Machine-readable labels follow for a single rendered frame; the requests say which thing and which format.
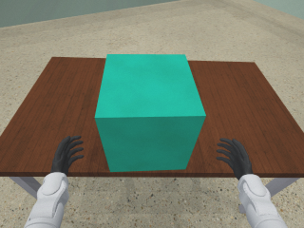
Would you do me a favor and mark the robot left forearm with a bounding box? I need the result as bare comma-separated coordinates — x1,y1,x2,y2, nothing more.
24,172,69,228

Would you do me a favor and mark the robot right hand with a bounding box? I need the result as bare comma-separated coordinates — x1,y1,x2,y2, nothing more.
216,138,254,180

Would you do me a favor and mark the robot right forearm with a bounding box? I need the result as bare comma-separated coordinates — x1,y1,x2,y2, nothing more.
237,174,288,228

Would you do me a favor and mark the robot left hand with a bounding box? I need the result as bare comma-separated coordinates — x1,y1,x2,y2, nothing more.
50,135,84,176

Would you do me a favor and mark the table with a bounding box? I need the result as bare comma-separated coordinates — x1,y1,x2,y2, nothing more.
0,56,304,214

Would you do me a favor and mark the carton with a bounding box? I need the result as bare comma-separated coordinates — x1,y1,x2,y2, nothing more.
94,54,206,172

